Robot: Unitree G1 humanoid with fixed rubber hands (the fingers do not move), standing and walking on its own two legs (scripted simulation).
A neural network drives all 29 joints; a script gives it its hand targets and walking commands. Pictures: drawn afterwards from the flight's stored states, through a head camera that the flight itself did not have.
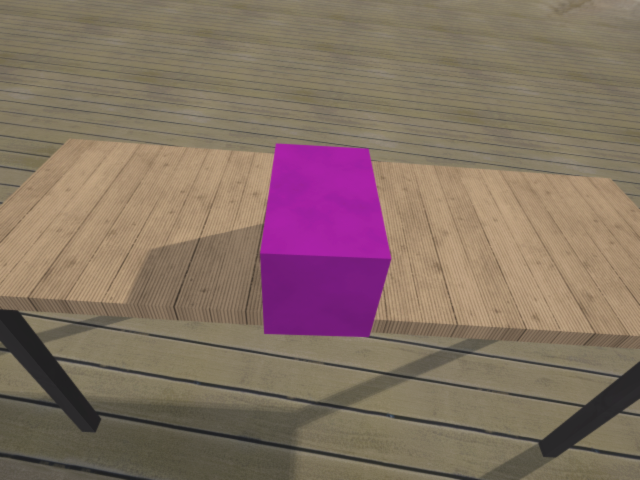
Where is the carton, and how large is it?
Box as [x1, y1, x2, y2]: [260, 143, 390, 336]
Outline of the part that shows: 276,143 260,251 264,333 368,336 390,261 390,255 368,149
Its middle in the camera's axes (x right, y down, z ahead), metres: +0.00 -0.01 +0.69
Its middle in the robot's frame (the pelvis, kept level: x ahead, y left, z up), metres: +0.54 +0.00 +0.02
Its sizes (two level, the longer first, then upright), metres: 0.295 0.177 0.190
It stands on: a table, 0.70 m high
